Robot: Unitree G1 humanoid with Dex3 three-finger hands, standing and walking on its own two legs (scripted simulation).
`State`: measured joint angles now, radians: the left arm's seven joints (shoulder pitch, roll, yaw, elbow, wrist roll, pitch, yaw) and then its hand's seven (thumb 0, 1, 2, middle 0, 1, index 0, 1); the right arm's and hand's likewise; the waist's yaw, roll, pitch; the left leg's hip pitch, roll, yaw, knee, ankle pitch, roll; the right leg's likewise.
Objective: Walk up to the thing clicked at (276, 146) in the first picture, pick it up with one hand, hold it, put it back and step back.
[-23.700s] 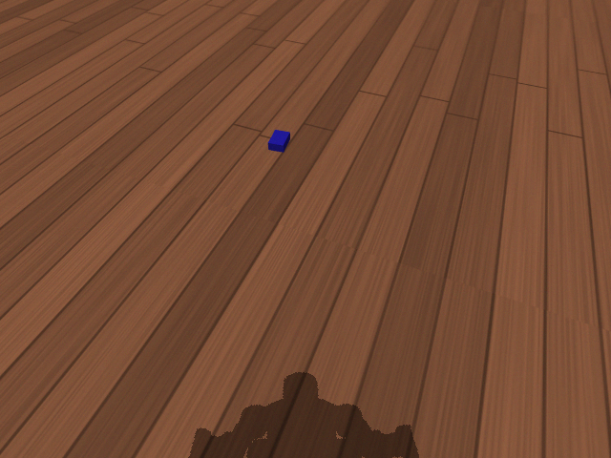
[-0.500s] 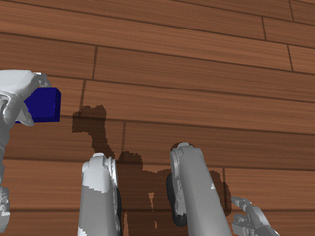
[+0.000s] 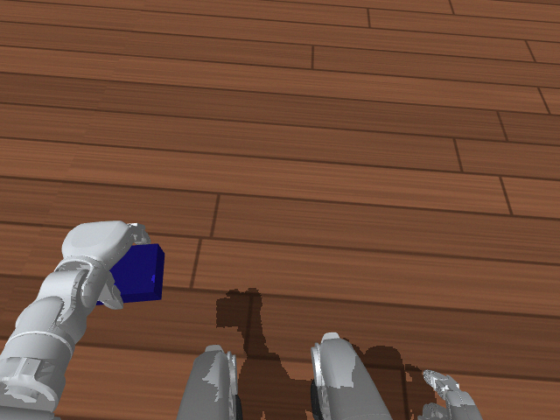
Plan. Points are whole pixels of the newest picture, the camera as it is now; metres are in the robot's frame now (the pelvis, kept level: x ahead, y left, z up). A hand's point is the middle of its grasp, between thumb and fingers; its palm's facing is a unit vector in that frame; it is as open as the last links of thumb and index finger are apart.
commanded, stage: lift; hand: left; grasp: from above
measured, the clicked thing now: (123, 274) +0.37 +0.24 -0.11
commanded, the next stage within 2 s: hold in 0.50 s
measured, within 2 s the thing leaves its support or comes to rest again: neither
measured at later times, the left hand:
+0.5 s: hand (102, 237) +0.37 +0.22 +0.03, palm faces -0.46 -0.04 -0.89, open 10.8 cm
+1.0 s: hand (88, 213) +0.38 +0.22 +0.08, palm faces -0.47 -0.02 -0.88, open 10.8 cm
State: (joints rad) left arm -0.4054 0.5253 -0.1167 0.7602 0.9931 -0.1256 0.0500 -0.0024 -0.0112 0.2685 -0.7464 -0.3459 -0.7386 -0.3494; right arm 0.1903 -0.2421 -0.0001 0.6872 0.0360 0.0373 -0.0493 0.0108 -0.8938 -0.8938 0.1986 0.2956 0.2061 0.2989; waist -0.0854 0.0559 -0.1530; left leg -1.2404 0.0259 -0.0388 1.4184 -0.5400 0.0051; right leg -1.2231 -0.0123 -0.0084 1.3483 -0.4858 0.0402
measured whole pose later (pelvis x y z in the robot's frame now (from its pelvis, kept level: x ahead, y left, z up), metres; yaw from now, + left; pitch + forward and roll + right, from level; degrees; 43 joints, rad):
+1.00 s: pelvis +0.07 +0.00 +0.13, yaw -1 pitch +7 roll -1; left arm -0.29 0.43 -0.21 0.71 1.01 -0.07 -0.01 0.01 -0.01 0.30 -0.70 -0.43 -0.69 -0.43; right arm 0.22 -0.24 -0.04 0.71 0.05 0.05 -0.06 0.01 -0.90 -0.89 0.20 0.30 0.20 0.30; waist -0.02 0.05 -0.08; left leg -0.47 0.02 0.02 0.72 -0.37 0.00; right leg -0.49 -0.02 0.03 0.69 -0.33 0.03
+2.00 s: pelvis +0.05 -0.01 +0.14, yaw -1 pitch +1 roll +0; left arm -0.22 0.44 -0.22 0.56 0.97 -0.08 -0.09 0.01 -0.03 0.29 -0.74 -0.40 -0.73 -0.39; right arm 0.15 -0.25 -0.02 0.69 0.06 0.07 -0.08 0.02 -0.90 -0.90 0.20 0.30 0.20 0.30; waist 0.01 0.06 -0.01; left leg -0.30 0.02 0.03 0.55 -0.26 -0.01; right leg -0.33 -0.02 0.04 0.56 -0.24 0.02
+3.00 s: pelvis +0.04 -0.01 +0.11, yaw +0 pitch +10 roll +0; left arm -0.38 0.42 -0.20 0.89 1.12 -0.17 0.16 0.01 -0.06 0.37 -0.73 -0.42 -0.72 -0.41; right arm 0.16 -0.25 -0.05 0.69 0.02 0.09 -0.05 0.01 -0.90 -0.89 0.20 0.30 0.21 0.30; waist -0.02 0.02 -0.07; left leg -0.62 0.02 0.00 0.82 -0.37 -0.02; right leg -0.64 -0.02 0.02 0.81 -0.33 0.02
